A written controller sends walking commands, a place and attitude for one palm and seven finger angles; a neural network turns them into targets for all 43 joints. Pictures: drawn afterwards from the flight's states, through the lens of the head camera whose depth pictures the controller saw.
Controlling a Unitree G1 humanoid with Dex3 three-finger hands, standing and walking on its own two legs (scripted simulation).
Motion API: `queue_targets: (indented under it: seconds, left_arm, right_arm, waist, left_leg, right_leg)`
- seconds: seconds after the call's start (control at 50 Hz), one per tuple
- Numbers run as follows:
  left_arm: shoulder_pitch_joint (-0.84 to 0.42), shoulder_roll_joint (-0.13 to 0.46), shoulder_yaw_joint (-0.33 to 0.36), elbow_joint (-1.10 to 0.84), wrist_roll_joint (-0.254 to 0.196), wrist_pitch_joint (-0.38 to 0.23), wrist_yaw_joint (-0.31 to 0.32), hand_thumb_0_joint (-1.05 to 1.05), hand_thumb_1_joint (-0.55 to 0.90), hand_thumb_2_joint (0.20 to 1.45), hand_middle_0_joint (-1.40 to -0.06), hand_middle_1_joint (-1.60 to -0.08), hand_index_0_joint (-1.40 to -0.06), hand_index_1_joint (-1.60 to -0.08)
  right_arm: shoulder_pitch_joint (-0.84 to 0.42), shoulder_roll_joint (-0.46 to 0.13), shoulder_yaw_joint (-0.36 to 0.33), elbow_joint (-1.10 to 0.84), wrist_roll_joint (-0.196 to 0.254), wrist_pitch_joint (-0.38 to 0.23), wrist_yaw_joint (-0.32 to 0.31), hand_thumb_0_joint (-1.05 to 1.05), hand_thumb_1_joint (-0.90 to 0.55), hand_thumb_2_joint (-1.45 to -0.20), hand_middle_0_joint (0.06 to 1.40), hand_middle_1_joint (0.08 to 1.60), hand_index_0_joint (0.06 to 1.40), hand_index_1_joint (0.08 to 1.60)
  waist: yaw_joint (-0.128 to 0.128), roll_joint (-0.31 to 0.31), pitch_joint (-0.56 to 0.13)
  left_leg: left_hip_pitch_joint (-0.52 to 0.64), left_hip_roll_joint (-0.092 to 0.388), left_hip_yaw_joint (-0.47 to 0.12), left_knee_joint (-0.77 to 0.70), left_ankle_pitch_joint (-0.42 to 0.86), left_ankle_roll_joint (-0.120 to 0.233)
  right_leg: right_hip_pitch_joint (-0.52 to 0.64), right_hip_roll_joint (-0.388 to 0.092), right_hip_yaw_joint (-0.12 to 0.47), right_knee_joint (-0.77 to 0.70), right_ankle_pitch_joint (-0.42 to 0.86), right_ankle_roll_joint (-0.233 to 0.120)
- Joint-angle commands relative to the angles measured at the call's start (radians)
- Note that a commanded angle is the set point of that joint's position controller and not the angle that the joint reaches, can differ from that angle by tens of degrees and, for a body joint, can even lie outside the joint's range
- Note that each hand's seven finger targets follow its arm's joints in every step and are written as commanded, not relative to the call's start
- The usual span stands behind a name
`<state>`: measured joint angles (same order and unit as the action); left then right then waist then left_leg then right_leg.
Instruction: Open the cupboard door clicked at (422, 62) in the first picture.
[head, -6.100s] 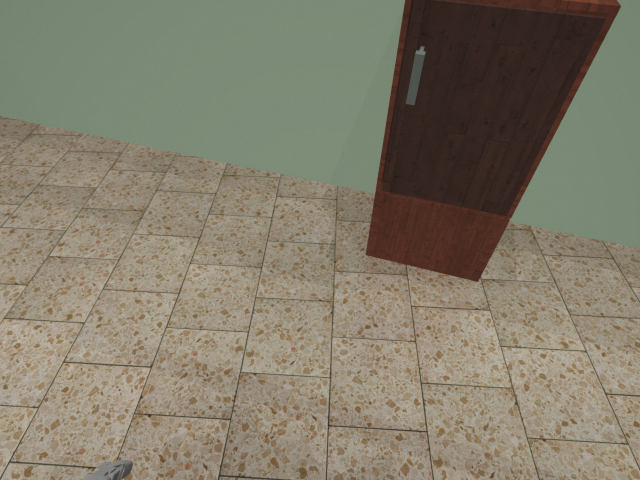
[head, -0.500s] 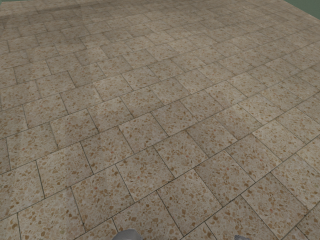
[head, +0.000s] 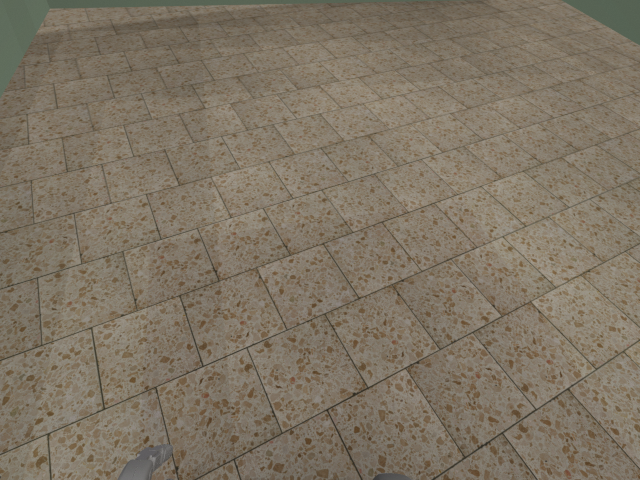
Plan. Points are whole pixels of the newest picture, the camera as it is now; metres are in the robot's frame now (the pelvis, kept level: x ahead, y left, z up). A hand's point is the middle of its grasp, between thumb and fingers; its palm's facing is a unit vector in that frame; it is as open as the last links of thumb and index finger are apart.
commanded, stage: turn to face it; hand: left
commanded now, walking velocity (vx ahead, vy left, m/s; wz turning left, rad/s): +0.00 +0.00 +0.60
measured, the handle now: out of the picture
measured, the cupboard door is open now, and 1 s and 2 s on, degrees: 0 0 0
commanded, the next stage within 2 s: none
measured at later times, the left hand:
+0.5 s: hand out of the picture -0.02 +0.13 -0.14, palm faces +0.36 -0.88 -0.30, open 7.4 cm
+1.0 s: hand out of the picture -0.13 +0.18 -0.17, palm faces +0.64 -0.73 -0.26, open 7.4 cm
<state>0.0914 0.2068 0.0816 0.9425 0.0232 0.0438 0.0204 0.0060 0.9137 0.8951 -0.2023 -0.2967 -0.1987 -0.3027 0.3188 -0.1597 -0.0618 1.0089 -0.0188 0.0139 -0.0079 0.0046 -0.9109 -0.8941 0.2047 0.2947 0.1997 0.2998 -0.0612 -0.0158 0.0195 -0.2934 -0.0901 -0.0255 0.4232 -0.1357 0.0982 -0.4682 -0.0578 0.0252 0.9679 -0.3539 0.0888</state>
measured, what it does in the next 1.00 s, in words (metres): steps on the spot, turning left: right foot, then left foot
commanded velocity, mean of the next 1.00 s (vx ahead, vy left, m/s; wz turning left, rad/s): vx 0.00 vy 0.00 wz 0.60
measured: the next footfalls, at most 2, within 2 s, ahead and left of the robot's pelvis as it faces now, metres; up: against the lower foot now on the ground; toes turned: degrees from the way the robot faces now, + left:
right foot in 0.22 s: +0.03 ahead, -0.16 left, +0.00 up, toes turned +10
left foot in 0.74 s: -0.06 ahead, +0.07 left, +0.00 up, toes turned +37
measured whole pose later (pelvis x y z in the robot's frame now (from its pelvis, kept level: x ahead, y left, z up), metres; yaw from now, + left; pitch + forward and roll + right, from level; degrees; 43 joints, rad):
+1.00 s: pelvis -0.05 -0.05 +0.00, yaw +38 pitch -1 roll +0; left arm 0.20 0.27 0.07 0.91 0.02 0.05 0.01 0.01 0.91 0.89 -0.20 -0.30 -0.20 -0.30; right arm 0.13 -0.21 -0.04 0.89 -0.01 0.03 0.01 0.01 -0.90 -0.89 0.21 0.29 0.20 0.30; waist 0.02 -0.03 0.08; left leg -0.24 -0.03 0.00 0.49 -0.23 0.04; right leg -0.49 -0.12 -0.01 1.10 -0.39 0.10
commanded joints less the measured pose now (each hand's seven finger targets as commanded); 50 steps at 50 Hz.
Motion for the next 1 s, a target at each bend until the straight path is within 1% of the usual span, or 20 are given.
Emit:
queue_targets:
  seconds: [0.0, 0.1, 0.16, 0.18, 0.2, 0.22, 0.24, 0.28, 0.32, 0.44, 0.58, 0.64, 0.68, 0.7, 0.72, 0.74, 0.76, 0.8, 0.86, 0.98]
  left_arm:
    - [-0.031, 0.065, 0.012, -0.096, -0.008, -0.015, 0.007, 0.0, 0.9, 0.9, -0.2, -0.3, -0.2, -0.3]
    - [0.009, 0.067, 0.007, -0.11, -0.019, -0.017, 0.012, 0.0, 0.9, 0.9, -0.2, -0.3, -0.2, -0.3]
    - [0.111, 0.09, 0.014, -0.092, -0.026, -0.024, 0.019, 0.0, 0.9, 0.9, -0.2, -0.3, -0.2, -0.3]
    - [0.15, 0.133, 0.022, -0.089, -0.02, -0.032, 0.024, 0.0, 0.9, 0.9, -0.2, -0.3, -0.2, -0.3]
    - [0.148, 0.224, 0.037, -0.1, -0.004, -0.04, 0.032, 0.0, 0.9, 0.9, -0.2, -0.3, -0.2, -0.3]
    - [0.089, 0.242, 0.03, -0.124, -0.002, -0.034, 0.033, 0.0, 0.9, 0.9, -0.2, -0.3, -0.2, -0.3]
    - [0.021, 0.206, 0.017, -0.149, -0.005, -0.034, 0.033, 0.0, 0.9, 0.9, -0.2, -0.3, -0.2, -0.3]
    - [-0.037, 0.14, 0.004, -0.151, -0.013, -0.047, 0.028, 0.0, 0.9, 0.9, -0.2, -0.3, -0.2, -0.3]
    - [0.014, 0.116, -0.009, -0.135, -0.012, -0.06, 0.02, 0.0, 0.9, 0.9, -0.2, -0.3, -0.2, -0.3]
    - [0.194, 0.161, -0.002, -0.081, -0.002, -0.059, 0.019, 0.0, 0.9, 0.9, -0.2, -0.3, -0.2, -0.3]
    - [0.24, 0.203, 0.007, -0.06, 0.009, -0.045, 0.014, 0.0, 0.9, 0.9, -0.2, -0.3, -0.2, -0.3]
    - [0.226, 0.225, 0.018, -0.059, 0.009, -0.04, 0.011, 0.0, 0.9, 0.9, -0.2, -0.3, -0.2, -0.3]
    - [0.209, 0.226, 0.021, -0.056, 0.0, -0.037, 0.006, 0.0, 0.9, 0.9, -0.2, -0.3, -0.2, -0.3]
    - [0.204, 0.211, 0.021, -0.069, -0.009, -0.036, 0.003, 0.0, 0.9, 0.9, -0.2, -0.3, -0.2, -0.3]
    - [0.182, 0.142, 0.007, -0.116, -0.017, -0.035, -0.007, 0.0, 0.9, 0.9, -0.2, -0.3, -0.2, -0.3]
    - [0.124, 0.144, -0.004, -0.141, -0.007, -0.02, 0.001, 0.0, 0.9, 0.9, -0.2, -0.3, -0.2, -0.3]
    - [0.119, 0.152, 0.002, -0.143, -0.004, -0.013, 0.001, 0.0, 0.9, 0.9, -0.2, -0.3, -0.2, -0.3]
    - [0.105, 0.151, 0.011, -0.111, -0.004, -0.01, -0.002, 0.0, 0.9, 0.9, -0.2, -0.3, -0.2, -0.3]
    - [0.142, 0.153, 0.014, -0.091, -0.003, -0.009, -0.009, 0.0, 0.9, 0.9, -0.2, -0.3, -0.2, -0.3]
    - [0.08, 0.14, 0.012, -0.122, -0.005, -0.008, -0.003, 0.0, 0.9, 0.9, -0.2, -0.3, -0.2, -0.3]
  right_arm:
    - [0.04, -0.215, -0.052, -0.073, -0.008, -0.007, -0.009, 0.0, -0.9, -0.9, 0.2, 0.3, 0.2, 0.3]
    - [0.014, -0.236, -0.064, -0.097, -0.01, 0.007, -0.005, 0.0, -0.9, -0.9, 0.2, 0.3, 0.2, 0.3]
    - [-0.041, -0.232, -0.071, -0.12, -0.003, 0.016, 0.004, 0.0, -0.9, -0.9, 0.2, 0.3, 0.2, 0.3]
    - [-0.053, -0.202, -0.069, -0.127, 0.006, 0.019, 0.01, 0.0, -0.9, -0.9, 0.2, 0.3, 0.2, 0.3]
    - [-0.032, -0.133, -0.062, -0.146, 0.014, 0.02, 0.011, 0.0, -0.9, -0.9, 0.2, 0.3, 0.2, 0.3]
    - [-0.05, -0.167, -0.067, -0.161, -0.003, 0.018, 0.006, 0.0, -0.9, -0.9, 0.2, 0.3, 0.2, 0.3]
    - [-0.045, -0.183, -0.07, -0.157, -0.01, 0.025, 0.015, 0.0, -0.9, -0.9, 0.2, 0.3, 0.2, 0.3]
    - [-0.013, -0.163, -0.068, -0.117, -0.008, 0.043, 0.023, 0.0, -0.9, -0.9, 0.2, 0.3, 0.2, 0.3]
    - [-0.017, -0.155, -0.058, -0.111, -0.006, 0.046, 0.031, 0.0, -0.9, -0.9, 0.2, 0.3, 0.2, 0.3]
    - [-0.17, -0.164, -0.043, -0.155, -0.005, 0.055, 0.033, 0.0, -0.9, -0.9, 0.2, 0.3, 0.2, 0.3]
    - [-0.279, -0.155, -0.017, -0.189, 0.005, 0.045, 0.039, 0.0, -0.9, -0.9, 0.2, 0.3, 0.2, 0.3]
    - [-0.259, -0.159, -0.013, -0.193, 0.008, 0.033, 0.036, 0.0, -0.9, -0.9, 0.2, 0.3, 0.2, 0.3]
    - [-0.195, -0.189, -0.021, -0.185, 0.004, 0.022, 0.034, 0.0, -0.9, -0.9, 0.2, 0.3, 0.2, 0.3]
    - [-0.109, -0.254, -0.038, -0.165, -0.001, 0.009, 0.031, 0.0, -0.9, -0.9, 0.2, 0.3, 0.2, 0.3]
    - [-0.047, -0.376, -0.071, -0.16, -0.003, 0.0, 0.024, 0.0, -0.9, -0.9, 0.2, 0.3, 0.2, 0.3]
    - [0.006, -0.406, -0.074, -0.133, 0.012, 0.01, 0.02, 0.0, -0.9, -0.9, 0.2, 0.3, 0.2, 0.3]
    - [-0.033, -0.374, -0.064, -0.14, 0.007, 0.011, 0.015, 0.0, -0.9, -0.9, 0.2, 0.3, 0.2, 0.3]
    - [-0.147, -0.304, -0.049, -0.168, 0.001, 0.006, 0.0, 0.0, -0.9, -0.9, 0.2, 0.3, 0.2, 0.3]
    - [-0.196, -0.271, -0.036, -0.188, 0.003, -0.002, 0.002, 0.0, -0.9, -0.9, 0.2, 0.3, 0.2, 0.3]
    - [-0.134, -0.275, -0.045, -0.18, -0.001, 0.002, 0.006, 0.0, -0.9, -0.9, 0.2, 0.3, 0.2, 0.3]
  waist:
    - [0.012, 0.138, -0.056]
    - [0.023, 0.153, -0.09]
    - [0.068, 0.136, -0.119]
    - [0.084, 0.062, -0.125]
    - [0.082, -0.211, -0.106]
    - [0.074, -0.235, -0.051]
    - [0.037, -0.119, -0.018]
    - [-0.01, -0.121, 0.027]
    - [0.003, -0.122, 0.039]
    - [0.081, -0.148, 0.008]
    - [0.116, -0.218, -0.005]
    - [0.106, -0.229, -0.039]
    - [0.065, -0.176, -0.084]
    - [0.013, -0.043, -0.15]
    - [-0.023, 0.302, -0.175]
    - [-0.035, 0.264, -0.187]
    - [-0.013, 0.18, -0.138]
    - [0.022, 0.222, -0.063]
    - [0.056, 0.177, -0.035]
    - [0.038, 0.156, -0.041]
  left_leg:
    - [0.128, 0.296, -0.419, -0.136, 0.07, 0.09]
    - [0.073, 0.267, -0.477, -0.113, 0.103, 0.079]
    - [-0.029, 0.192, -0.42, -0.072, 0.042, -0.003]
    - [-0.15, 0.146, -0.355, 0.014, -0.067, -0.055]
    - [-0.36, 0.019, -0.16, 0.256, -0.31, -0.133]
    - [-0.385, -0.004, -0.053, 0.489, -0.423, -0.15]
    - [-0.33, 0.041, -0.073, 0.639, -0.363, -0.14]
    - [-0.314, 0.079, -0.049, 0.741, -0.275, -0.156]
    - [-0.327, 0.093, -0.006, 0.792, -0.207, -0.176]
    - [-0.344, 0.127, 0.033, 0.71, -0.246, -0.201]
    - [-0.184, 0.119, 0.116, 0.422, -0.294, -0.173]
    - [-0.085, 0.109, 0.146, 0.275, -0.271, -0.148]
    - [0.066, 0.101, 0.152, 0.067, -0.121, -0.132]
    - [0.274, 0.178, 0.064, -0.032, 0.074, -0.097]
    - [0.459, 0.471, -0.319, -0.037, 0.516, 0.038]
    - [0.411, 0.539, -0.327, -0.017, 0.707, 0.124]
    - [0.341, 0.523, -0.251, -0.025, 0.58, 0.135]
    - [0.219, 0.391, -0.199, -0.052, 0.424, 0.078]
    - [0.156, 0.313, -0.145, -0.072, 0.38, 0.043]
    - [0.135, 0.309, -0.25, -0.101, 0.201, 0.068]
  right_leg:
    - [-0.051, 0.018, 0.013, -0.068, -0.063, -0.005]
    - [0.102, 0.066, 0.014, -0.228, -0.085, -0.03]
    - [0.333, 0.075, -0.02, -0.528, 0.061, -0.051]
    - [0.473, -0.011, 0.046, -0.664, 0.104, -0.078]
    - [0.569, -0.289, 0.327, -0.782, -0.026, -0.171]
    - [0.4, -0.44, 0.397, -0.781, 0.047, -0.249]
    - [0.281, -0.397, 0.282, -0.763, 0.096, -0.253]
    - [0.243, -0.275, 0.146, -0.72, 0.246, -0.188]
    - [0.296, -0.224, 0.013, -0.659, 0.446, -0.171]
    - [0.437, -0.271, -0.025, -0.605, 0.605, -0.199]
    - [0.426, -0.297, -0.097, -0.554, 0.674, -0.201]
    - [0.418, -0.315, -0.132, -0.502, 0.67, -0.189]
    - [0.377, -0.293, -0.194, -0.369, 0.624, -0.135]
    - [0.237, -0.265, -0.223, -0.175, 0.492, -0.086]
    - [-0.103, -0.106, -0.229, 0.064, -0.206, 0.003]
    - [-0.145, -0.088, -0.115, 0.168, -0.33, 0.002]
    - [-0.146, -0.111, -0.086, 0.218, -0.271, -0.006]
    - [-0.135, -0.1, -0.046, 0.236, -0.139, 0.005]
    - [-0.083, -0.074, -0.043, 0.206, -0.041, 0.011]
    - [-0.056, -0.048, -0.025, 0.077, -0.037, 0.021]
